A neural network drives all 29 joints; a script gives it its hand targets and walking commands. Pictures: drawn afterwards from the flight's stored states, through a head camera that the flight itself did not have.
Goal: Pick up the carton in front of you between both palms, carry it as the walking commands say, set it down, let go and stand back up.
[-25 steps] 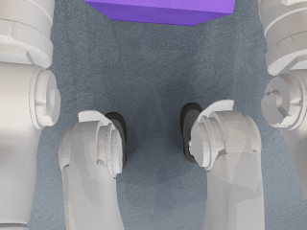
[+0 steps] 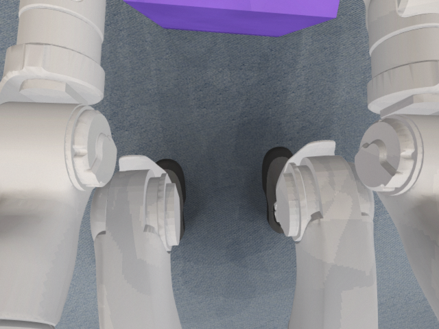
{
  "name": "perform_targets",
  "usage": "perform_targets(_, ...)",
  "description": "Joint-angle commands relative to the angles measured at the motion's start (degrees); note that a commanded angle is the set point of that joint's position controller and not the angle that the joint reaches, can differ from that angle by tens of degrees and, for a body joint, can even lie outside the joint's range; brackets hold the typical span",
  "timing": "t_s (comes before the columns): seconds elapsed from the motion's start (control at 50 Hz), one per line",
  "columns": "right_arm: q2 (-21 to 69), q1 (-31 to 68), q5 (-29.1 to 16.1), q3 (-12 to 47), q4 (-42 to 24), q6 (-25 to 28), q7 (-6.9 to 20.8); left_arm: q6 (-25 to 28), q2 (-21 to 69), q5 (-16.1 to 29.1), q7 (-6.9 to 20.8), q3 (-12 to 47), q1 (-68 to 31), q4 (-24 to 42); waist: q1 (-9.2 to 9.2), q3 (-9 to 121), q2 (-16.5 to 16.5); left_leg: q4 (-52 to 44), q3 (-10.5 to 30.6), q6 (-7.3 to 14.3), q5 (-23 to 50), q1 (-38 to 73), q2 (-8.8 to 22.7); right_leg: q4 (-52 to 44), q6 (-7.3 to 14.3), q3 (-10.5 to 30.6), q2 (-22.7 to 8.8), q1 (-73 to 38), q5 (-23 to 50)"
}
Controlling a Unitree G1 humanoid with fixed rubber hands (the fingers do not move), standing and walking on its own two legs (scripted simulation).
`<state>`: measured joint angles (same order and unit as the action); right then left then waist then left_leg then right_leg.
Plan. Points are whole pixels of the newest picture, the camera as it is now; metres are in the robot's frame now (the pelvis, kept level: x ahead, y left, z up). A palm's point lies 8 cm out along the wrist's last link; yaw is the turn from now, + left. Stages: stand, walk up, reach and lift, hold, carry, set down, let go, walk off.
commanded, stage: reach and lift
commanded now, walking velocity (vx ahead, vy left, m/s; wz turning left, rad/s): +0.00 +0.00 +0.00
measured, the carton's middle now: out of the picture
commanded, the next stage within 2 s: none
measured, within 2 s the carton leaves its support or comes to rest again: leaves its support in 0.08 s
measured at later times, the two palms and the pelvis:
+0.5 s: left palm out of the picture +0.52 +0.12 +0.03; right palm out of the picture +0.51 -0.18 +0.02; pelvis -0.02 +0.00 +0.10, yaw +0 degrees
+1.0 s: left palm out of the picture +0.48 +0.13 +0.17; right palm out of the picture +0.47 -0.17 +0.17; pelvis +0.02 +0.00 +0.21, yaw +0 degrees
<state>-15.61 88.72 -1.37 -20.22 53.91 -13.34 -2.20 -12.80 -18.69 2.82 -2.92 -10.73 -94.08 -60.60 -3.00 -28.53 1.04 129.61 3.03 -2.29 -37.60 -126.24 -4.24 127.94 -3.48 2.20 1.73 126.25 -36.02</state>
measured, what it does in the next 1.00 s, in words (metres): rises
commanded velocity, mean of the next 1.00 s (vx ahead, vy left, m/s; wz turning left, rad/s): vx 0.00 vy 0.00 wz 0.00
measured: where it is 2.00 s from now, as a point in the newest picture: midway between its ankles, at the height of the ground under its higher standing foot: (225, 208)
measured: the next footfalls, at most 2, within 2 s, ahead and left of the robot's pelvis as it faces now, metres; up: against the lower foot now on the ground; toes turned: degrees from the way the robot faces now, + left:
none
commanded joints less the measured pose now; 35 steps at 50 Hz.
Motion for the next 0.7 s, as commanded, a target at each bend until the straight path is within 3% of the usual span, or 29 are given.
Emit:
perform_targets(0.0,55.0,33.1,-8.1,22.9,-10.1,-1.0,15.2,-0.3,56.8,7.5,14.0,18.3,-27.3,10.6,-2.07,79.7,1.9,-9.4,-6.7,2.6,27.9,34.2,-3.2,-7.8,2.4,-7.7,3.9,-36.9,30.8)
perform_targets(0.08,59.2,34.9,-10.8,28.0,-18.9,-2.5,13.8,-1.0,63.0,10.1,11.9,23.7,-31.9,23.5,-2.82,107.5,2.9,-10.2,-7.1,1.6,40.4,47.0,-4.2,-8.8,2.2,-8.5,4.8,-45.9,42.7)
perform_targets(0.12,60.5,34.6,-10.6,29.1,-22.4,-3.8,13.8,-2.3,66.0,8.9,11.0,24.5,-31.1,28.2,-2.59,118.9,3.0,-11.6,-7.0,1.2,44.0,52.7,-4.4,-10.1,2.0,-9.1,5.4,-47.2,43.7)
perform_targets(0.14,63.1,34.0,-10.1,30.0,-23.7,-4.3,13.1,-3.0,68.0,8.1,10.5,24.9,-30.3,29.5,-1.24,121.8,3.5,-12.8,-7.7,1.1,43.2,53.6,-5.0,-11.4,1.8,-9.3,6.0,-46.6,42.0)
perform_targets(0.18,64.8,30.7,-8.3,29.5,-22.2,-5.7,12.7,-4.7,69.6,6.0,10.6,23.4,-26.3,27.8,-1.26,118.1,2.6,-15.5,-8.3,1.1,39.0,49.4,-5.5,-14.0,1.3,-9.5,6.6,-46.2,39.1)
perform_targets(0.22,66.8,25.7,-5.1,26.7,-17.4,-6.8,13.0,-6.1,71.0,3.0,11.5,19.7,-20.3,22.0,-0.8,105.0,1.6,-18.9,-8.9,1.2,32.2,41.4,-5.8,-17.2,0.9,-9.3,7.0,-41.4,33.0)
perform_targets(0.28,67.9,19.1,2.2,18.5,-9.3,-7.9,14.1,-7.1,71.6,-3.5,13.0,11.7,-15.0,13.5,-0.89,87.0,1.6,-24.3,-9.1,1.0,19.9,31.3,-6.0,-22.5,1.2,-9.3,7.3,-32.7,21.8)
perform_targets(0.34,67.3,17.5,6.8,12.9,-5.8,-8.0,14.6,-7.3,70.5,-8.3,13.5,5.8,-12.7,9.6,-0.65,80.5,1.8,-28.7,-8.6,1.0,15.0,28.8,-6.1,-26.8,1.7,-9.1,7.5,-30.3,16.5)
perform_targets(0.48,67.6,20.5,8.4,11.8,-7.2,-8.0,14.5,-7.4,68.9,-11.5,13.5,2.1,-14.7,10.3,0.5,85.2,-0.1,-35.2,-8.4,1.4,11.3,33.0,-6.2,-33.7,1.6,-8.6,7.5,-35.3,11.9)
perform_targets(0.68,75.1,16.3,5.2,19.5,-12.8,-11.3,15.6,-10.8,77.1,-7.4,15.7,10.3,-11.6,17.9,0.7,102.1,-0.2,-42.2,-9.1,0.4,17.4,46.0,-6.3,-40.4,0.9,-8.9,7.8,-50.6,18.7)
